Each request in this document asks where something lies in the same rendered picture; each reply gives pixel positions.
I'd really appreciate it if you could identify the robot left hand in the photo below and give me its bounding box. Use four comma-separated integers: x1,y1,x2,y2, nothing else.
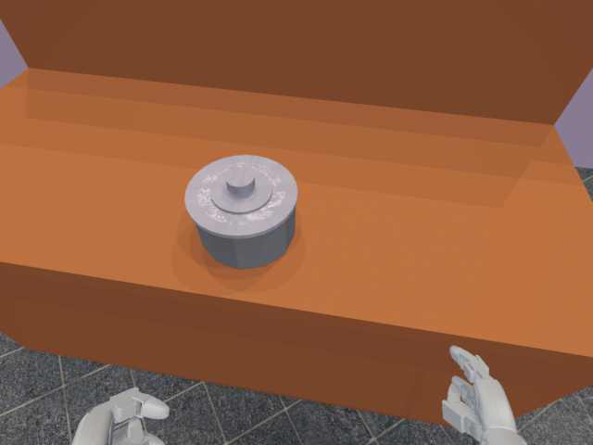
71,388,170,445

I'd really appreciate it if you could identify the table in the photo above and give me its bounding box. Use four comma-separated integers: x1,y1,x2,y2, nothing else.
0,0,593,427

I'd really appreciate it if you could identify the lid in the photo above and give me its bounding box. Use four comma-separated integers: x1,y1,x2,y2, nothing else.
184,155,297,239

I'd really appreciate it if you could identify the pot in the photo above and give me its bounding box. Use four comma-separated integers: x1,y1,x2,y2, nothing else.
196,207,296,269

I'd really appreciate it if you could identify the knob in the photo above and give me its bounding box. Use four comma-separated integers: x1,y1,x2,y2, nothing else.
225,167,255,196

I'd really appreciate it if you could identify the robot right hand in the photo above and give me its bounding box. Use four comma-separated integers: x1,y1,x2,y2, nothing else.
442,346,517,442

